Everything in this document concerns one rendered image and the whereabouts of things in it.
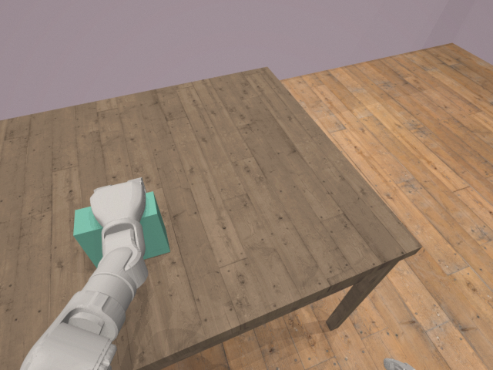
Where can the table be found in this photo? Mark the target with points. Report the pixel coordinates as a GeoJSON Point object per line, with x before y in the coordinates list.
{"type": "Point", "coordinates": [263, 214]}

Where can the left robot forearm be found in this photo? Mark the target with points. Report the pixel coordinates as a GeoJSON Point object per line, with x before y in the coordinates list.
{"type": "Point", "coordinates": [100, 307]}

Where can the sponge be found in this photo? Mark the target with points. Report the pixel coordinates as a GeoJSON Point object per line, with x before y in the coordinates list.
{"type": "Point", "coordinates": [88, 231]}

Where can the left robot hand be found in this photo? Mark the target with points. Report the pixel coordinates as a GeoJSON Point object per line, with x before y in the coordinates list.
{"type": "Point", "coordinates": [119, 201]}

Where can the robot left upper arm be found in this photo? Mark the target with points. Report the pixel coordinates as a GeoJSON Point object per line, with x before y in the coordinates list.
{"type": "Point", "coordinates": [72, 348]}

